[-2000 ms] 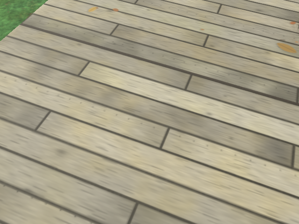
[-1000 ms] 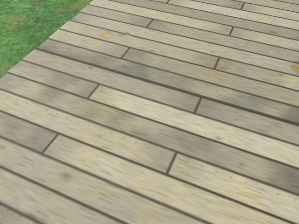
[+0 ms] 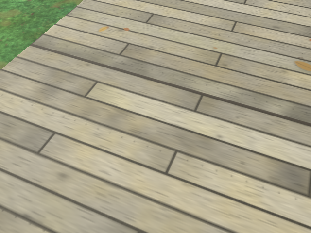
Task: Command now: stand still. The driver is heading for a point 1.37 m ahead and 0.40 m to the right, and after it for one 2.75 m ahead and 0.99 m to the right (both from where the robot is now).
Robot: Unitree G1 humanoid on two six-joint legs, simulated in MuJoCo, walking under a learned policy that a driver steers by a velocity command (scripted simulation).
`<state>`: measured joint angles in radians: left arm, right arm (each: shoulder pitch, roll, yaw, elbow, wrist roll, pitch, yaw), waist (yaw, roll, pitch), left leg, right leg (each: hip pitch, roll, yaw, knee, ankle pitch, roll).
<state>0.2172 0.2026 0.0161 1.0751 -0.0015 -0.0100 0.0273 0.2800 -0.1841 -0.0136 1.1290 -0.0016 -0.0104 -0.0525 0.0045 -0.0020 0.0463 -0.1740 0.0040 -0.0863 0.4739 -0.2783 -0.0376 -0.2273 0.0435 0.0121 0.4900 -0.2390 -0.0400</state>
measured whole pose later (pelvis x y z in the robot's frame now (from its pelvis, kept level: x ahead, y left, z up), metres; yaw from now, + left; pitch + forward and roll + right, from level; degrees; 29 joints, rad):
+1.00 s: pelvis +0.34 -0.01 +0.00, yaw +1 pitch +1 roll -1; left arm 0.18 0.25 0.05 0.96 0.00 -0.10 -0.05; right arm 0.29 -0.25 -0.05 0.97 0.03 -0.11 -0.02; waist 0.01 0.03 0.04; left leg -0.46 0.08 -0.04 1.22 -0.32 0.05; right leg -0.28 0.06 -0.08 0.40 -0.14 -0.08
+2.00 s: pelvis +0.87 -0.04 -0.02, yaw -23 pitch +1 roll +1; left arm 0.13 0.27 0.09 0.76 -0.02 -0.05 -0.04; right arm 0.25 -0.28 -0.07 0.89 0.03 -0.10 -0.01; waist -0.02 0.00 0.07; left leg -0.24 0.07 0.04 1.16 -0.48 -0.02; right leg -0.47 0.05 -0.05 0.65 -0.21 -0.11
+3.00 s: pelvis +1.28 -0.32 -0.01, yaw -53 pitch +2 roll +1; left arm 0.05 0.25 0.04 0.62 0.02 -0.04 -0.03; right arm 0.27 -0.30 -0.05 0.87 0.03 -0.06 0.01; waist -0.05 0.01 0.07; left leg -0.28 0.04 0.00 1.06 -0.62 -0.04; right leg -0.48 -0.01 -0.04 0.57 -0.14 -0.05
